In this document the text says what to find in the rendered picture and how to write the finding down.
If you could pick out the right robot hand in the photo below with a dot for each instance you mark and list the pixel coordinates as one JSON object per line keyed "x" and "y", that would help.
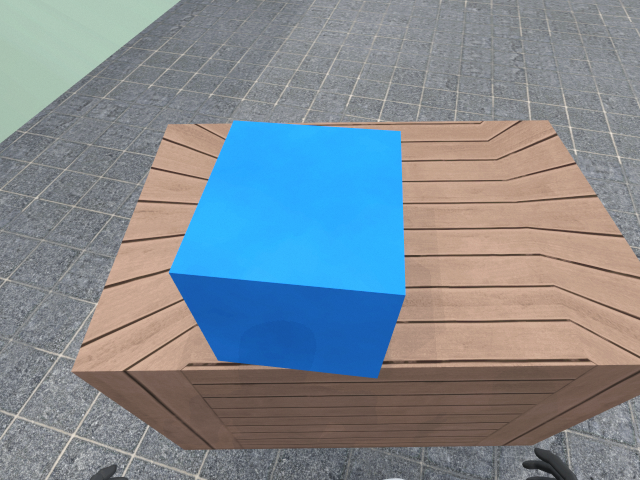
{"x": 551, "y": 464}

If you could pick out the carton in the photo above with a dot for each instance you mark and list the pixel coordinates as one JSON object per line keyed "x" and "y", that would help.
{"x": 294, "y": 257}

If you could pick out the pedestal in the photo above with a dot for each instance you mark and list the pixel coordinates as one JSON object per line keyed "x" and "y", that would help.
{"x": 521, "y": 317}

